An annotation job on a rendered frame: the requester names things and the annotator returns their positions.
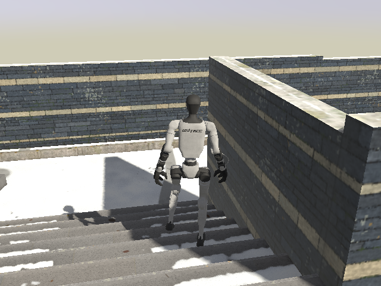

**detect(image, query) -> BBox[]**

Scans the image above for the left robot foot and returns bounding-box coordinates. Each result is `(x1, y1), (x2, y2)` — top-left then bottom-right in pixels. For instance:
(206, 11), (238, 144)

(165, 221), (174, 231)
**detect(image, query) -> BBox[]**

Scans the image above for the left robot upper arm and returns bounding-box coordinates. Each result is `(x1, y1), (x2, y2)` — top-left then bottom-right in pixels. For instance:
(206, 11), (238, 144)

(163, 120), (180, 153)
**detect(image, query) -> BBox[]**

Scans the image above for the left robot forearm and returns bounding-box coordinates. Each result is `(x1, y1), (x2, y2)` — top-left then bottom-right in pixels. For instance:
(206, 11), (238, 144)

(155, 144), (169, 172)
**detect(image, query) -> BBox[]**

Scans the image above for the right robot upper arm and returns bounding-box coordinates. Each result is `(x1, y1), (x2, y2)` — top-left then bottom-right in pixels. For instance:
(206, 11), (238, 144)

(205, 121), (220, 154)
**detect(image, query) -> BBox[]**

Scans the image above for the left robot hand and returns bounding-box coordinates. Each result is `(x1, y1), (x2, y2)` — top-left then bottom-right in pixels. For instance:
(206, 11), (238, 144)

(154, 170), (167, 186)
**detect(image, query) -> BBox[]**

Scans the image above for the right robot forearm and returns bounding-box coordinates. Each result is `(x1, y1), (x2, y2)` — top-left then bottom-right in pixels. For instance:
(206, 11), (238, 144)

(214, 146), (226, 171)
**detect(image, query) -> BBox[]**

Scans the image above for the left robot thigh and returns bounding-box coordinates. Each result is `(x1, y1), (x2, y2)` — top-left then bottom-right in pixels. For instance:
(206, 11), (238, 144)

(170, 165), (182, 194)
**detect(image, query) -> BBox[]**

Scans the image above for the right robot hand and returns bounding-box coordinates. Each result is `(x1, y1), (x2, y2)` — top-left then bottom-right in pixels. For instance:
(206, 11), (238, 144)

(214, 169), (227, 183)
